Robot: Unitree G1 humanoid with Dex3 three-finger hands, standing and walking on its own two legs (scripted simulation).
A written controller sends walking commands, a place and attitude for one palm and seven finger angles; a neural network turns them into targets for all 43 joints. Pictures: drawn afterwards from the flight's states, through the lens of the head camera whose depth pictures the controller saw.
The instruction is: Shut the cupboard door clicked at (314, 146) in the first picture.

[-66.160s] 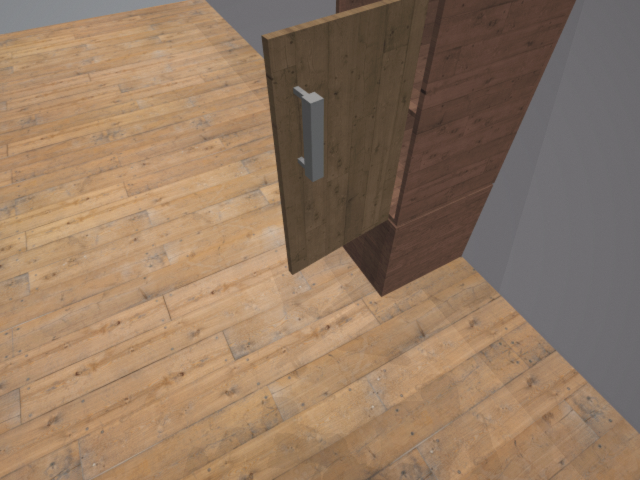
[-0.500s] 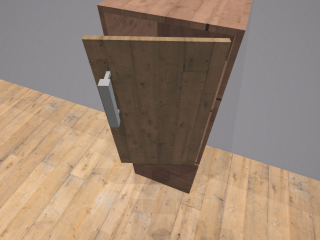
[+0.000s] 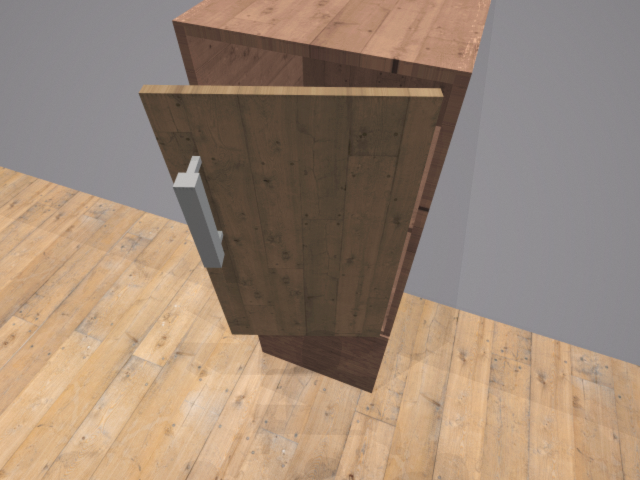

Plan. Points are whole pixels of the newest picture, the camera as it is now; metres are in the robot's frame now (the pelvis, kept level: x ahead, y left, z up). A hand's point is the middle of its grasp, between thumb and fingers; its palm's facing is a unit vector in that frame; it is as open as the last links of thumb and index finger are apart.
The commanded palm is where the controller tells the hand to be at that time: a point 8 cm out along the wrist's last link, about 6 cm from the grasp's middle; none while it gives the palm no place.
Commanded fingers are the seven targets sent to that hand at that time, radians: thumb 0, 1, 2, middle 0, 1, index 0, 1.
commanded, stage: come to a stop and stand still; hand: left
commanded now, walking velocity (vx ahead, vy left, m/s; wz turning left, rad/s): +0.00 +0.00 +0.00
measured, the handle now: (205, 214) +0.43 +0.20 +0.08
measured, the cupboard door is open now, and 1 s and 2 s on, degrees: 20 20 20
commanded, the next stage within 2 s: look again from close up in 0.46 s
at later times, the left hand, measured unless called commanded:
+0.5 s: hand out of the picture -0.01 +0.15 -0.17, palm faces +0.02 -0.98 -0.19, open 7.4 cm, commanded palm none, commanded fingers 0.00 0.90 0.90 -0.20 -0.30 -0.20 -0.30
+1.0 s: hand out of the picture +0.01 +0.20 -0.17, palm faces +0.01 -0.98 -0.20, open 7.4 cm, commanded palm none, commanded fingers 0.00 0.90 0.90 -0.20 -0.30 -0.20 -0.30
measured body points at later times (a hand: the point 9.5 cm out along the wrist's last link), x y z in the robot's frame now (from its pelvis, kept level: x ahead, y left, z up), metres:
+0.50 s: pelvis +0.00 -0.02 +0.01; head +0.01 -0.02 +0.46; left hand -0.01 +0.21 -0.15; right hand -0.02 -0.24 -0.15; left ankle +0.01 +0.10 -0.74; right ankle -0.05 -0.08 -0.74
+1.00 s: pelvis -0.01 +0.02 +0.00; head +0.01 +0.03 +0.45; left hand +0.01 +0.26 -0.16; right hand +0.02 -0.20 -0.15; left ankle -0.01 +0.11 -0.74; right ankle -0.05 -0.08 -0.74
